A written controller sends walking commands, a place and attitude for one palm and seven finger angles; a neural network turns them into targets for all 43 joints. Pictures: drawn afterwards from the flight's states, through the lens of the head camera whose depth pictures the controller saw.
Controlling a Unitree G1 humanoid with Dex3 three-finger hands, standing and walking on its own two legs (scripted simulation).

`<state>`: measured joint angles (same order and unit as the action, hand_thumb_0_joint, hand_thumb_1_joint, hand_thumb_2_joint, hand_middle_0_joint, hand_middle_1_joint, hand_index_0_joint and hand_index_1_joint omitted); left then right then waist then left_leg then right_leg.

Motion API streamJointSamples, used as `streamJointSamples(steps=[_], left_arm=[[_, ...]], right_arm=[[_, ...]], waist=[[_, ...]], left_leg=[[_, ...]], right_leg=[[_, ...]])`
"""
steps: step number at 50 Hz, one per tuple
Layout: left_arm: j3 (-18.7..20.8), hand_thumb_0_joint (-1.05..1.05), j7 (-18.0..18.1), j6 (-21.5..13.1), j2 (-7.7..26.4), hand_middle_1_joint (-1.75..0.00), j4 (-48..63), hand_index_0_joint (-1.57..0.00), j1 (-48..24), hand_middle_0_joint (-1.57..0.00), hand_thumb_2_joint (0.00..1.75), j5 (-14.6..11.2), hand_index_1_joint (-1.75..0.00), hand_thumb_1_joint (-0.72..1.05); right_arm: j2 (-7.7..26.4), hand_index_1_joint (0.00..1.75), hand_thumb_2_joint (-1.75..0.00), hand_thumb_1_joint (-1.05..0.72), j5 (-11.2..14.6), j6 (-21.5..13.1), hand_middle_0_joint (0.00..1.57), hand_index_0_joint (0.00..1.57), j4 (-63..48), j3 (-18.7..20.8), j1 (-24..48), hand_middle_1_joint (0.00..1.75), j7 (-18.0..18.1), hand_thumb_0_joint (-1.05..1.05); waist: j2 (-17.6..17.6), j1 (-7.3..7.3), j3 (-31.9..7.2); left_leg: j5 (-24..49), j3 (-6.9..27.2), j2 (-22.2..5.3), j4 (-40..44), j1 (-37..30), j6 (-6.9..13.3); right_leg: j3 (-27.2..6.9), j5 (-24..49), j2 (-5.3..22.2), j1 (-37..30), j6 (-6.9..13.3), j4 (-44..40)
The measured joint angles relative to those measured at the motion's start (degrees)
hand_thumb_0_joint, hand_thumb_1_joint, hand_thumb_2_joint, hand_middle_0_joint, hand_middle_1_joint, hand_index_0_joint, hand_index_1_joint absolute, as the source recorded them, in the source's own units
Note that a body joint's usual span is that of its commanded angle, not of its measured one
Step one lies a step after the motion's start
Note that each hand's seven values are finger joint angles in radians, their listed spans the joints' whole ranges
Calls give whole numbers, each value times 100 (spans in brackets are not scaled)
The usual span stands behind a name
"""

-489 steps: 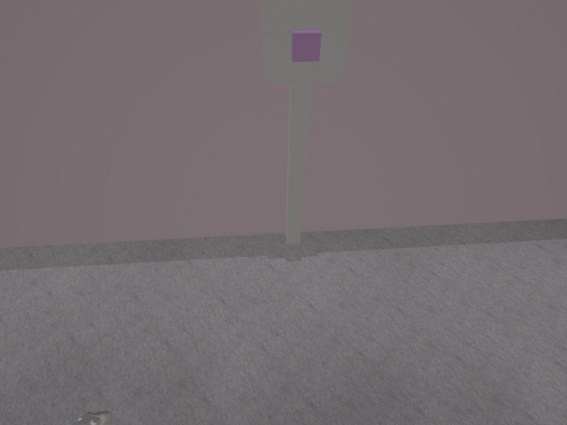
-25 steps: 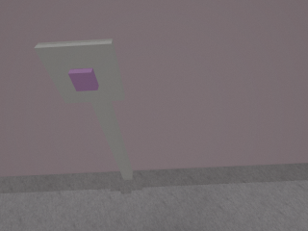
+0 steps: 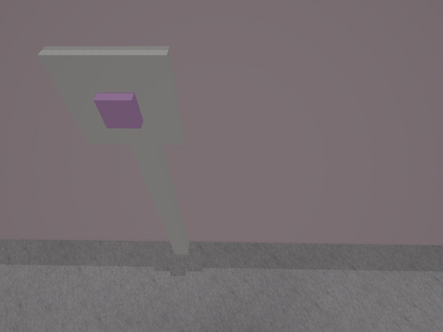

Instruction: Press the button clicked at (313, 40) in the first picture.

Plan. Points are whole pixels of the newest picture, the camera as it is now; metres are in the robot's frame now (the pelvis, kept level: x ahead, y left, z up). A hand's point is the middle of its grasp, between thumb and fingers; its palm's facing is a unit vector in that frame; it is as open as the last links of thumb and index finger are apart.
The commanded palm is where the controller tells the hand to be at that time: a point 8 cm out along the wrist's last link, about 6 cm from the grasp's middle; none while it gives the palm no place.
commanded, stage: come to a stop and stand still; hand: left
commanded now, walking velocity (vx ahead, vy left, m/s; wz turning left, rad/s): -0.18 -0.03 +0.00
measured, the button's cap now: (120, 109) +0.48 +0.23 +0.13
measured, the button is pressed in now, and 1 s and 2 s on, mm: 0 0 0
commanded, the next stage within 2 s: look again from close up in 0.92 s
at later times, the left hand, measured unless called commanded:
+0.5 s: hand out of the picture +0.04 +0.18 -0.16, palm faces +0.02 -0.97 -0.25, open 7.3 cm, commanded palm none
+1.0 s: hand out of the picture -0.05 +0.14 -0.16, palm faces +0.03 -0.98 -0.17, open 7.3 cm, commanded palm none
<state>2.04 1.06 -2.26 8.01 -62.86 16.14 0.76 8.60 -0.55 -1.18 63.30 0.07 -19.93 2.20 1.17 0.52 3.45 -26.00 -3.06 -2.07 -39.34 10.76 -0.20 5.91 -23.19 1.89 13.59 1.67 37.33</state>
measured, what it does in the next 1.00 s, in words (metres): stands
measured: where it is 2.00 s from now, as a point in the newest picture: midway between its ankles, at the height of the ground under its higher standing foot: outside the picture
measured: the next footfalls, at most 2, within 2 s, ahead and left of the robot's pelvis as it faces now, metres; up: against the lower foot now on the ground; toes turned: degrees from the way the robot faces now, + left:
none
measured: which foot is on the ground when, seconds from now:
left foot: down 0.00-1.00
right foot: down 0.00-1.00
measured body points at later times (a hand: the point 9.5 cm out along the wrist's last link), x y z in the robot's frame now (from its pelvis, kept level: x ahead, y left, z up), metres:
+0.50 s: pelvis -0.01 -0.01 +0.01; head +0.02 -0.03 +0.46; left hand +0.04 +0.23 -0.14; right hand +0.04 -0.24 -0.15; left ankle -0.03 +0.13 -0.72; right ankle -0.04 -0.10 -0.72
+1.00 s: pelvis -0.03 -0.02 +0.02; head -0.01 -0.02 +0.47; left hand -0.05 +0.19 -0.14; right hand -0.06 -0.23 -0.14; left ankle -0.03 +0.13 -0.72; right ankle -0.04 -0.10 -0.72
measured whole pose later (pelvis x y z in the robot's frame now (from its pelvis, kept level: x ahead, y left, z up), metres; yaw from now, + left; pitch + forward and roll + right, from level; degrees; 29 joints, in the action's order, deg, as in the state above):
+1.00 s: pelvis -0.03 -0.02 +0.02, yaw -1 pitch -1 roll +0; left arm -0.2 1.3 -0.7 7.5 -65.1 18.1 0.4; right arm 7.2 -0.7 -0.1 66.5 -0.7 -18.1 1.9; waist 0.1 0.6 2.4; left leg -13.3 -4.0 -4.1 -23.6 9.1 -2.5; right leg 5.5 -14.7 -0.9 9.0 3.0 24.3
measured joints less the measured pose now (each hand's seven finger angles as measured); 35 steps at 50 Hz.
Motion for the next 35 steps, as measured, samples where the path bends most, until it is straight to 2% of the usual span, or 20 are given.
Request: streamJointSamples(steps=[2, 3, 4, 5, 8, 13, 21, 35], left_arm=[[-31, 0, 59, -38, -25, -30, 8, -20, -55, -20, 90, 30, -30, 91], [-45, 0, 87, -16, -27, -30, 15, -20, -81, -20, 90, 41, -30, 91], [-57, 1, 115, 26, -24, -30, 18, -20, -100, -20, 90, 31, -30, 91], [-62, 1, 126, 86, -16, -30, 17, -20, -117, -20, 90, 0, -30, 92], [-48, 1, 160, 265, 24, -30, 25, -20, -151, -20, 90, -33, -30, 92], [5, 1, 146, 308, 106, -30, 154, -20, -279, -20, 90, -36, -30, 92], [-22, 0, 132, 253, 203, -30, 378, -20, -367, -20, 90, 13, -30, 91], [-149, 0, 57, 190, 171, -30, 141, -20, -277, -20, 90, -19, -30, 93]], right_arm=[[-44, 30, -90, -91, 40, 89, 20, 20, 15, 17, 154, 30, 2, 0], [-72, 30, -90, -91, 57, 105, 20, 20, 0, 24, 243, 30, 0, 0], [-93, 30, -90, -91, 66, 87, 20, 20, -29, 30, 321, 30, -4, 0], [-106, 30, -90, -91, 38, 59, 20, 20, -37, 35, 392, 30, 18, 0], [-68, 30, -90, -94, -2, 47, 20, 20, -29, 66, 488, 30, 75, 2], [23, 30, -90, -94, -6, 75, 20, 20, -196, 129, 661, 30, 104, 2], [125, 30, -90, -92, 2, 181, 20, 20, -425, 186, 886, 30, 44, 0], [93, 30, -90, -92, -24, 138, 20, 20, -8, 21, 649, 30, -21, 0]], waist=[[-2, -12, 35], [-34, -15, 64], [-53, -18, 90], [-80, -4, 108], [-207, 71, 43], [-175, 57, 60], [-43, -53, -26], [-82, -12, -147]], left_leg=[[-233, 14, 18, -234, 209, 16], [-106, -7, 30, -21, 227, 17], [495, -29, 24, 413, 176, 23], [742, -61, 25, 588, 103, 19], [541, -204, 107, 791, -80, 30], [624, -256, 127, 1024, -147, 10], [688, -222, -14, 925, 78, -104], [1144, -137, -150, 1471, -200, -225]], right_leg=[[46, -23, 16, -111, -25, -148], [50, 3, 32, -152, -28, -199], [49, 25, 35, -166, -35, -186], [26, 28, 44, -165, -62, -129], [-130, 45, 115, -166, -118, -90], [-220, 68, 99, -267, -135, -407], [-181, 170, -35, -70, -8, -391], [-79, 640, -215, -409, 115, -1025]])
